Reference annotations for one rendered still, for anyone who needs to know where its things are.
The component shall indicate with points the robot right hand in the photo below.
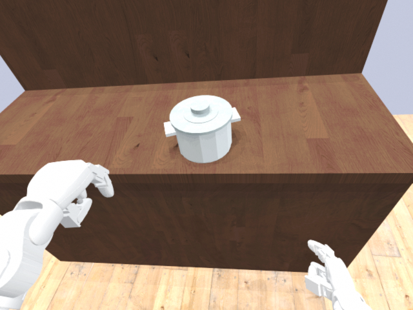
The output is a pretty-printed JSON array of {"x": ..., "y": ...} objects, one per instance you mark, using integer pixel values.
[{"x": 323, "y": 281}]

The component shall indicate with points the pot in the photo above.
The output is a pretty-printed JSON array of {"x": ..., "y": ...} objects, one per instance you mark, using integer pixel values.
[{"x": 205, "y": 148}]

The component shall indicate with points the lid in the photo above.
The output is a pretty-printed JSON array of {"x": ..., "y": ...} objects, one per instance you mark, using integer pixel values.
[{"x": 184, "y": 121}]

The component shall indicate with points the robot left hand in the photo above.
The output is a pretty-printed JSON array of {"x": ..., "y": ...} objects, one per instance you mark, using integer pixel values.
[{"x": 64, "y": 181}]

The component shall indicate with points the table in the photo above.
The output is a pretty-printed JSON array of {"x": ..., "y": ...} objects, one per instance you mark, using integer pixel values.
[{"x": 316, "y": 156}]

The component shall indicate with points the robot right forearm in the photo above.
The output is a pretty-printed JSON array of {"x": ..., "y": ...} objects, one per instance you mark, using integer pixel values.
[{"x": 348, "y": 299}]

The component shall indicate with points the robot left forearm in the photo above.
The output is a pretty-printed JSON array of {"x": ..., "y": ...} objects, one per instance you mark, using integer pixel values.
[{"x": 25, "y": 232}]

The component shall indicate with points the knob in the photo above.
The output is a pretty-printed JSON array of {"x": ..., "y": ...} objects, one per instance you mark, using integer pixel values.
[{"x": 200, "y": 106}]

